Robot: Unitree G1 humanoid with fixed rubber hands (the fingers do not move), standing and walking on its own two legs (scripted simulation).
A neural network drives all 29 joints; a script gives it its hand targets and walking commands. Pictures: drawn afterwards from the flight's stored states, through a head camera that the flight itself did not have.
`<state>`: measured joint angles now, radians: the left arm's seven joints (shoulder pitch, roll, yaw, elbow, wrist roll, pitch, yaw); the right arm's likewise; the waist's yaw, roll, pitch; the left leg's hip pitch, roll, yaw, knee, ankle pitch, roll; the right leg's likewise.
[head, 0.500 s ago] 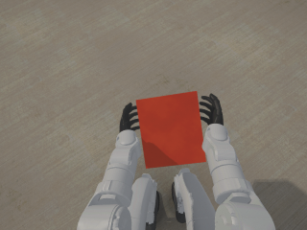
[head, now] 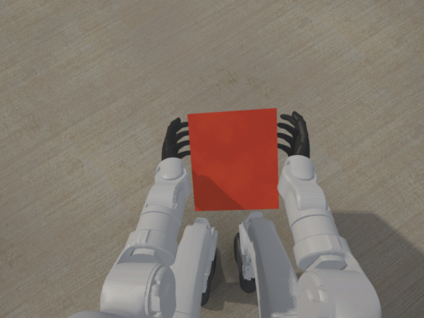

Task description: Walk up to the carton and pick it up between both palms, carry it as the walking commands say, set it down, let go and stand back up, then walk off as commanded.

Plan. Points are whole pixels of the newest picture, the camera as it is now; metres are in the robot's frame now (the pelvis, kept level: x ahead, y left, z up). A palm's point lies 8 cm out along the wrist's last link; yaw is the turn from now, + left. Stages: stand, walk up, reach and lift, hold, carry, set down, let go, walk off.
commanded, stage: set down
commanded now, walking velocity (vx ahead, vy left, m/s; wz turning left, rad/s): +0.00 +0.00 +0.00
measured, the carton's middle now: (234, 153) +0.43 -0.02 -0.17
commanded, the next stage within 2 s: none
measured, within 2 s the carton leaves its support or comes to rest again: neither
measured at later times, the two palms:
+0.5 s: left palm (177, 161) +0.41 +0.11 -0.17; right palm (282, 157) +0.42 -0.13 -0.16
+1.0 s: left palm (187, 169) +0.42 +0.11 -0.29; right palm (271, 161) +0.44 -0.13 -0.29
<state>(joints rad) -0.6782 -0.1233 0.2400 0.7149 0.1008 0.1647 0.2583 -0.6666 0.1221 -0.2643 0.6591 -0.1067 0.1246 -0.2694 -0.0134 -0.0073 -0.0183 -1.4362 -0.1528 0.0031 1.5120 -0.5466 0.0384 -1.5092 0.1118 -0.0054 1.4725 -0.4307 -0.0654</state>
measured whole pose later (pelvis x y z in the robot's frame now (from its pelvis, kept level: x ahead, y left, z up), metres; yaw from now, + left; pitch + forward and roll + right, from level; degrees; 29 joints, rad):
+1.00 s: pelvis -0.06 +0.01 -0.16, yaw +2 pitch +20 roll +1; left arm -1.11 -0.02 0.16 0.60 -0.08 0.28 0.47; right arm -1.16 -0.09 -0.21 0.63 0.03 0.28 -0.30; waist -0.03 0.03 0.53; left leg -1.84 -0.20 0.07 2.07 -0.58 0.03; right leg -1.90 0.11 -0.03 2.01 -0.45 -0.03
